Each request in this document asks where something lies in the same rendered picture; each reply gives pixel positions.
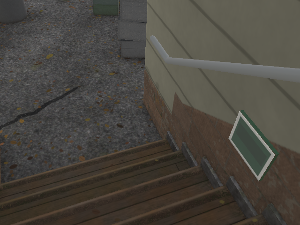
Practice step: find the stairs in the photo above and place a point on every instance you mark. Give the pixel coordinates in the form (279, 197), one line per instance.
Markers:
(148, 184)

